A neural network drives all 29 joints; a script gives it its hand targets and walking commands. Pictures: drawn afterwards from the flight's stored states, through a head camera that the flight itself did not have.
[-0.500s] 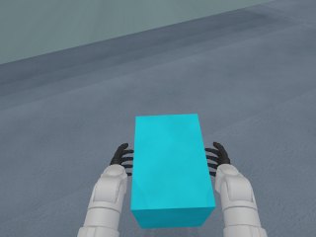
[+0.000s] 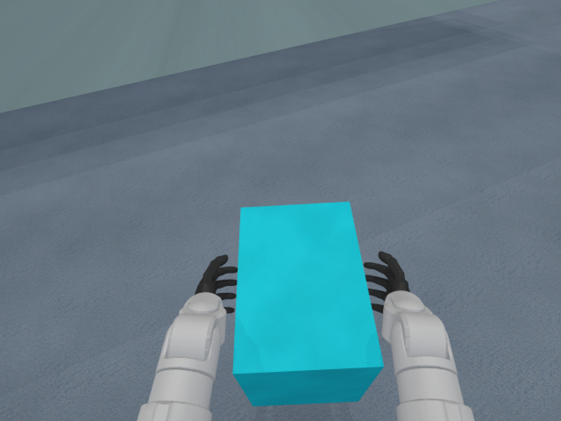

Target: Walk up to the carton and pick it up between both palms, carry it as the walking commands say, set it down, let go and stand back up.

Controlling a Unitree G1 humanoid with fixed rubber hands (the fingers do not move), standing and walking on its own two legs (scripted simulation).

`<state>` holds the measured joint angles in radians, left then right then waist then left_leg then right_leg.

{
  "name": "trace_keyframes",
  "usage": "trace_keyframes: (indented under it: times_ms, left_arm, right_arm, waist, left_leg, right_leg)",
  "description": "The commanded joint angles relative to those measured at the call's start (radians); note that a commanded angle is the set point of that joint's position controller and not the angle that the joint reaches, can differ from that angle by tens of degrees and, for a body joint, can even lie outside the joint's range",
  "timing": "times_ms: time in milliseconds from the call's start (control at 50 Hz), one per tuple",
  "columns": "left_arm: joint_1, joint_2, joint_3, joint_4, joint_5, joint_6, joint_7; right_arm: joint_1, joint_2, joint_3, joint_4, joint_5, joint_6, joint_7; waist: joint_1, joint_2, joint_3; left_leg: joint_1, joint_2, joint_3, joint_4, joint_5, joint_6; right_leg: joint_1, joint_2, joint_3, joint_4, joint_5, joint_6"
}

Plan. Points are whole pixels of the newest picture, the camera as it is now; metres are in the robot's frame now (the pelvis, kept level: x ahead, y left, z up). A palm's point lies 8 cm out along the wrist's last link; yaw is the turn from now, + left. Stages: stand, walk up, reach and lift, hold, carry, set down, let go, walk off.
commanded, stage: carry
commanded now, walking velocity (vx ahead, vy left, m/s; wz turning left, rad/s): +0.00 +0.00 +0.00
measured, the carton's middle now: (300, 306) +0.34 -0.01 -0.06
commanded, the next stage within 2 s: none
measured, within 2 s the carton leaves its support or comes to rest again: neither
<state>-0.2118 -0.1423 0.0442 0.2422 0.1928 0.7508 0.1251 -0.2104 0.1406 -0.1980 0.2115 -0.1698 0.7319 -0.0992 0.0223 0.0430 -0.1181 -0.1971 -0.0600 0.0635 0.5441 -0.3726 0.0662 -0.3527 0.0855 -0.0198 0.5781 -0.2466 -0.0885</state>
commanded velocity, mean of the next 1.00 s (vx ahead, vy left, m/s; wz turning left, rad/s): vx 0.30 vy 0.00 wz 0.00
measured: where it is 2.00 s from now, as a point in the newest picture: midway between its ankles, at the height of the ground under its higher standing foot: (306, 352)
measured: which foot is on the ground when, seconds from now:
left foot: down 0.00-0.48, up 0.50-0.88, down 0.90-1.00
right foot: down 0.00-0.88, up 0.90-1.00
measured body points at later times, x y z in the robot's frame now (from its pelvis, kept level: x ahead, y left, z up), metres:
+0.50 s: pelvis +0.09 -0.01 -0.01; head +0.04 -0.04 +0.44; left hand +0.38 +0.12 +0.04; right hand +0.38 -0.16 +0.03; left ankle -0.05 +0.08 -0.71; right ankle +0.03 -0.06 -0.73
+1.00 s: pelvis +0.37 +0.00 -0.02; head +0.38 -0.01 +0.43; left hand +0.68 +0.10 -0.01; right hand +0.65 -0.18 -0.01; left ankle +0.47 +0.11 -0.73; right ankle +0.20 -0.06 -0.62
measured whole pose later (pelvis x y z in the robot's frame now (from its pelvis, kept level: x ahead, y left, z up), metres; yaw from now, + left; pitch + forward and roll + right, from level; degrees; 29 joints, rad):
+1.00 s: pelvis +0.37 +0.00 -0.02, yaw -7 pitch +2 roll +3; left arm -0.18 -0.14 0.05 0.10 0.18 0.78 0.13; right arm -0.21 0.14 -0.13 0.16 -0.18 0.73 -0.13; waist 0.02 -0.04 0.00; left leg -0.50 -0.03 0.09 0.68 -0.20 0.05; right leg -0.34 0.09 0.08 1.36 -0.62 -0.12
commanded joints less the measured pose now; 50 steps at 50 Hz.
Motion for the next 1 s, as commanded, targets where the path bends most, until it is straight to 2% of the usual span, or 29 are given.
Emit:
trace_keyframes:
  times_ms: [0,80,160,220,300,340,380,400,420,440,460,480,520,580,600,680,700,740,780,800,820,840,860,880,900,920,940,960,980]
  left_arm:
    - [-0.543,-1.058,-0.502,-0.104,-0.236,-0.100,-0.269]
    - [-0.530,-1.061,-0.500,-0.095,-0.234,-0.100,-0.268]
    - [-0.561,-1.019,-0.499,-0.224,-0.262,-0.060,-0.248]
    - [-0.566,-0.976,-0.483,-0.282,-0.264,-0.025,-0.226]
    - [-0.577,-0.927,-0.442,-0.306,-0.255,0.010,-0.194]
    - [-0.566,-0.897,-0.402,-0.267,-0.233,0.015,-0.180]
    - [-0.554,-0.883,-0.379,-0.244,-0.223,0.006,-0.172]
    - [-0.550,-0.888,-0.379,-0.249,-0.229,0.000,-0.169]
    - [-0.500,-0.901,-0.382,-0.250,-0.241,-0.002,-0.167]
    - [-0.448,-0.905,-0.383,-0.246,-0.247,-0.004,-0.165]
    - [-0.406,-0.911,-0.393,-0.247,-0.258,-0.004,-0.163]
    - [-0.412,-0.911,-0.393,-0.251,-0.265,-0.007,-0.162]
    - [-0.494,-0.895,-0.385,-0.305,-0.272,-0.037,-0.163]
    - [-0.515,-0.909,-0.438,-0.386,-0.305,-0.061,-0.168]
    - [-0.511,-0.913,-0.452,-0.408,-0.313,-0.066,-0.171]
    - [-0.541,-0.925,-0.509,-0.558,-0.359,-0.049,-0.174]
    - [-0.480,-0.849,-0.419,-0.409,-0.288,-0.037,-0.184]
    - [-0.441,-0.840,-0.417,-0.404,-0.280,-0.027,-0.193]
    - [-0.395,-0.833,-0.422,-0.410,-0.280,-0.016,-0.201]
    - [-0.371,-0.836,-0.428,-0.405,-0.285,-0.008,-0.204]
    - [-0.378,-0.840,-0.444,-0.410,-0.296,-0.005,-0.212]
    - [-0.386,-0.855,-0.465,-0.400,-0.297,-0.004,-0.219]
    - [-0.352,-0.866,-0.474,-0.367,-0.289,-0.005,-0.227]
    - [-0.353,-0.884,-0.498,-0.339,-0.290,-0.016,-0.232]
    - [-0.354,-0.890,-0.510,-0.315,-0.280,-0.033,-0.234]
    - [-0.361,-0.889,-0.488,-0.234,-0.258,-0.049,-0.241]
    - [-0.387,-0.923,-0.498,-0.208,-0.257,-0.074,-0.250]
    - [-0.487,-0.944,-0.532,-0.282,-0.282,-0.101,-0.258]
    - [-0.470,-0.968,-0.546,-0.278,-0.278,-0.108,-0.267]
  right_arm:
    - [-0.648,0.990,0.661,-0.085,0.260,-0.048,0.281]
    - [-0.653,0.988,0.665,-0.096,0.263,-0.050,0.280]
    - [-0.656,0.986,0.672,-0.229,0.310,-0.014,0.249]
    - [-0.594,0.964,0.639,-0.229,0.301,0.028,0.223]
    - [-0.537,0.920,0.561,-0.198,0.272,0.068,0.192]
    - [-0.530,0.889,0.529,-0.164,0.253,0.071,0.183]
    - [-0.512,0.867,0.518,-0.141,0.238,0.064,0.176]
    - [-0.511,0.869,0.521,-0.144,0.234,0.060,0.174]
    - [-0.517,0.880,0.546,-0.183,0.244,0.058,0.171]
    - [-0.510,0.888,0.558,-0.206,0.246,0.059,0.168]
    - [-0.507,0.897,0.576,-0.241,0.255,0.059,0.165]
    - [-0.516,0.895,0.575,-0.249,0.258,0.052,0.166]
    - [-0.530,0.902,0.564,-0.225,0.252,0.030,0.168]
    - [-0.479,0.886,0.560,-0.239,0.249,-0.002,0.169]
    - [-0.472,0.891,0.571,-0.249,0.253,-0.007,0.168]
    - [-0.507,0.934,0.658,-0.395,0.302,-0.001,0.148]
    - [-0.447,0.885,0.589,-0.268,0.224,0.012,0.158]
    - [-0.454,0.866,0.613,-0.303,0.223,0.016,0.163]
    - [-0.454,0.857,0.627,-0.328,0.228,0.020,0.165]
    - [-0.451,0.852,0.628,-0.336,0.227,0.024,0.170]
    - [-0.403,0.867,0.626,-0.311,0.219,0.027,0.177]
    - [-0.348,0.894,0.627,-0.272,0.210,0.029,0.187]
    - [-0.319,0.902,0.613,-0.233,0.200,0.026,0.197]
    - [-0.234,0.919,0.585,-0.144,0.184,0.020,0.199]
    - [-0.224,0.920,0.566,-0.097,0.171,0.009,0.210]
    - [-0.226,0.908,0.537,-0.017,0.139,-0.002,0.216]
    - [-0.303,0.937,0.575,-0.050,0.162,-0.025,0.225]
    - [-0.412,0.957,0.619,-0.121,0.196,-0.050,0.233]
    - [-0.402,0.986,0.645,-0.138,0.216,-0.062,0.243]
  waist:
    - [-0.030,-0.092,-0.316]
    - [-0.030,-0.101,-0.323]
    - [-0.024,-0.095,-0.295]
    - [-0.034,-0.044,-0.261]
    - [-0.032,0.087,-0.241]
    - [-0.029,0.114,-0.245]
    - [-0.029,0.110,-0.244]
    - [-0.019,0.085,-0.258]
    - [0.001,0.004,-0.287]
    - [0.029,-0.111,-0.330]
    - [0.045,-0.287,-0.319]
    - [0.049,-0.308,-0.282]
    - [0.056,-0.167,-0.254]
    - [0.052,-0.095,-0.213]
    - [0.049,-0.083,-0.217]
    - [0.028,-0.170,-0.186]
    - [0.037,-0.189,-0.158]
    - [0.026,-0.233,-0.136]
    - [0.014,-0.230,-0.171]
    - [0.013,-0.248,-0.215]
    - [-0.021,-0.250,-0.275]
    - [-0.063,-0.215,-0.339]
    - [-0.078,-0.028,-0.440]
    - [-0.081,0.225,-0.520]
    - [-0.076,0.180,-0.457]
    - [-0.080,0.128,-0.356]
    - [-0.075,0.133,-0.381]
    - [-0.073,0.109,-0.402]
    - [-0.063,0.069,-0.401]
  left_leg:
    - [0.109,0.194,-0.124,-0.027,0.217,0.005]
    - [0.112,0.188,-0.119,-0.017,0.204,0.006]
    - [0.149,0.177,-0.163,-0.027,-0.140,0.047]
    - [0.225,0.220,-0.239,-0.107,-0.275,0.083]
    - [0.328,0.306,-0.318,-0.194,-0.225,0.118]
    - [0.366,0.327,-0.314,-0.163,-0.074,0.128]
    - [0.396,0.306,-0.256,-0.062,0.217,0.105]
    - [0.350,0.277,-0.198,0.032,0.391,0.079]
    - [0.226,0.218,-0.115,0.168,0.485,0.034]
    - [-0.031,0.131,-0.019,0.345,0.396,-0.027]
    - [-0.354,0.044,0.028,0.446,0.055,-0.066]
    - [-0.570,-0.006,-0.033,0.511,-0.177,-0.064]
    - [-0.712,-0.008,-0.076,0.600,-0.198,-0.041]
    - [-0.784,0.046,-0.077,0.638,-0.162,-0.033]
    - [-0.772,0.059,-0.068,0.648,-0.130,-0.032]
    - [-0.709,0.082,-0.001,0.586,-0.001,-0.043]
    - [-0.670,0.077,0.001,0.522,0.034,-0.035]
    - [-0.561,0.048,0.057,0.348,0.092,-0.027]
    - [-0.284,-0.055,0.190,0.120,0.239,-0.013]
    - [-0.141,-0.090,0.233,0.071,0.334,-0.011]
    - [0.022,-0.056,0.200,-0.021,0.443,0.005]
    - [0.253,0.019,0.079,-0.083,0.552,0.041]
    - [0.549,0.255,-0.229,-0.017,1.035,0.180]
    - [0.715,0.469,-0.520,0.045,1.439,0.337]
    - [0.654,0.459,-0.515,0.012,1.437,0.354]
    - [0.574,0.440,-0.467,0.009,1.352,0.308]
    - [0.541,0.447,-0.443,0.052,1.221,0.268]
    - [0.490,0.415,-0.429,0.070,1.028,0.242]
    - [0.366,0.380,-0.375,0.039,0.860,0.222]
  right_leg:
    - [0.099,-0.179,0.273,-0.138,0.409,-0.020]
    - [0.100,-0.183,0.285,-0.147,0.416,-0.019]
    - [-0.039,-0.147,0.310,-0.206,-0.192,-0.025]
    - [-0.168,-0.102,0.261,-0.196,-0.352,0.009]
    - [-0.239,-0.058,0.145,-0.053,-0.182,0.042]
    - [-0.237,-0.058,0.129,0.004,-0.110,0.035]
    - [-0.215,-0.058,0.144,0.007,-0.056,0.022]
    - [-0.123,-0.058,0.174,-0.031,-0.016,0.004]
    - [0.057,-0.086,0.264,-0.109,0.112,-0.027]
    - [0.352,-0.163,0.429,-0.204,0.311,-0.090]
    - [0.660,-0.276,0.609,-0.256,0.557,-0.180]
    - [0.798,-0.321,0.705,-0.271,0.739,-0.234]
    - [0.846,-0.336,0.681,-0.258,0.732,-0.235]
    - [0.819,-0.340,0.583,-0.288,0.553,-0.221]
    - [0.796,-0.340,0.549,-0.307,0.509,-0.208]
    - [0.655,-0.324,0.390,-0.371,0.470,-0.165]
    - [0.637,-0.296,0.327,-0.354,0.561,-0.155]
    - [0.564,-0.226,0.197,-0.280,0.858,-0.116]
    - [0.444,-0.122,0.034,-0.094,1.293,-0.034]
    - [0.400,-0.121,0.018,0.015,1.339,-0.022]
    - [0.346,-0.125,-0.018,0.184,1.309,-0.001]
    - [0.187,-0.111,-0.035,0.377,1.134,0.035]
    - [-0.093,-0.042,-0.020,0.701,0.331,0.069]
    - [-0.332,0.073,-0.013,1.006,-0.430,0.103]
    - [-0.361,0.035,0.063,1.063,-0.454,0.076]
    - [-0.434,-0.002,0.086,1.033,-0.425,0.056]
    - [-0.451,-0.061,0.142,1.007,-0.421,0.036]
    - [-0.443,-0.110,0.171,0.866,-0.399,0.012]
    - [-0.351,-0.126,0.154,0.708,-0.372,0.011]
